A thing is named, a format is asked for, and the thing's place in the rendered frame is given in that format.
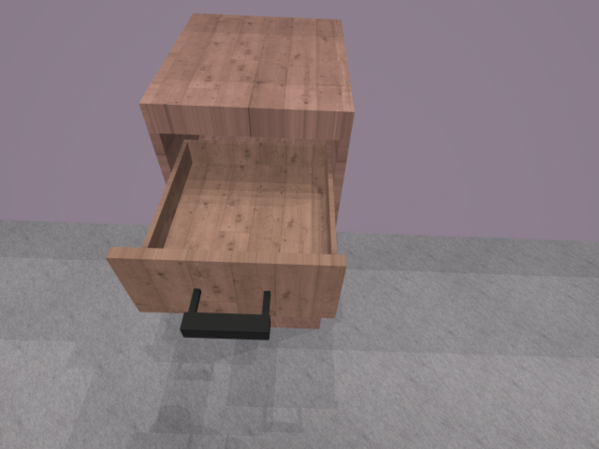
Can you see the drawer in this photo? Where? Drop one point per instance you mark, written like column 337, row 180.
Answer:
column 237, row 219

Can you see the cabinet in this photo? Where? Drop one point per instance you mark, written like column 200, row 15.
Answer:
column 254, row 79

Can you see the handle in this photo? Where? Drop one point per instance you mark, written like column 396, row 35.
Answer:
column 226, row 325

